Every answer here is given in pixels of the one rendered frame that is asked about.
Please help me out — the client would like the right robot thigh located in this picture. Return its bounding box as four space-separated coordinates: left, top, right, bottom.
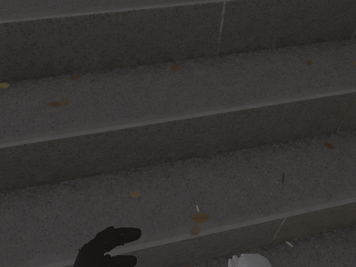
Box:
228 254 272 267

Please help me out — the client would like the left robot hand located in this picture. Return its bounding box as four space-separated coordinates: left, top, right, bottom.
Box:
73 226 141 267

